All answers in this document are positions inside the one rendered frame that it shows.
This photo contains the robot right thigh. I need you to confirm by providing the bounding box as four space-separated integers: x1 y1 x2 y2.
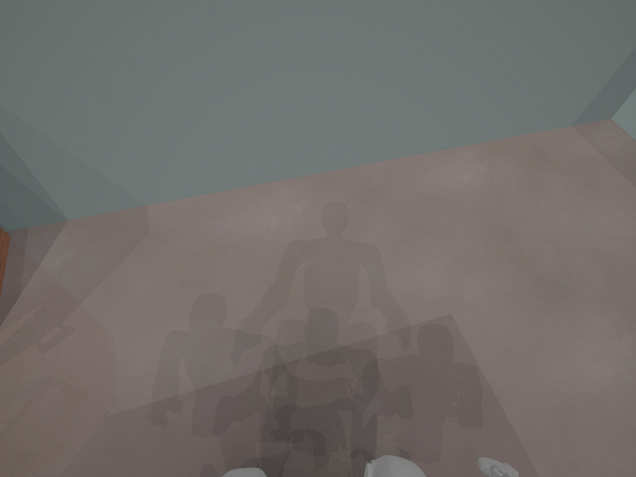
364 455 426 477

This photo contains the right robot hand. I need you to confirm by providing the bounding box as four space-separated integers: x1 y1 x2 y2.
478 457 519 477

